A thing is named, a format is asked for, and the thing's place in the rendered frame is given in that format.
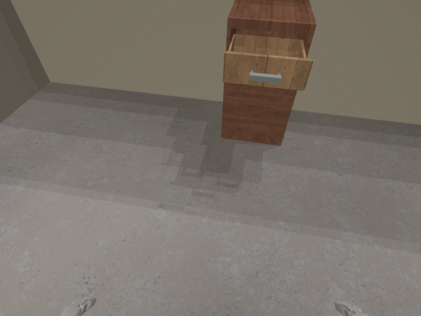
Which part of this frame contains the robot right hand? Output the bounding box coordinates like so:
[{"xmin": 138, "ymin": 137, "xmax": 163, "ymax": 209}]
[{"xmin": 335, "ymin": 301, "xmax": 368, "ymax": 316}]

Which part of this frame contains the robot left hand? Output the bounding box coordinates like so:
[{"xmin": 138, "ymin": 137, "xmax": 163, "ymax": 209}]
[{"xmin": 59, "ymin": 296, "xmax": 96, "ymax": 316}]

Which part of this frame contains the drawer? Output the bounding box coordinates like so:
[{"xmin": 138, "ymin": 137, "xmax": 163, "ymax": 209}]
[{"xmin": 222, "ymin": 34, "xmax": 314, "ymax": 91}]

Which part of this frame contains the cabinet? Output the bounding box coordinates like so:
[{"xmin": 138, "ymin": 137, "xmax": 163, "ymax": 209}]
[{"xmin": 221, "ymin": 0, "xmax": 316, "ymax": 145}]

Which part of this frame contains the handle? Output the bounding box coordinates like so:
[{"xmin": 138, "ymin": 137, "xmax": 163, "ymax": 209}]
[{"xmin": 249, "ymin": 70, "xmax": 282, "ymax": 84}]

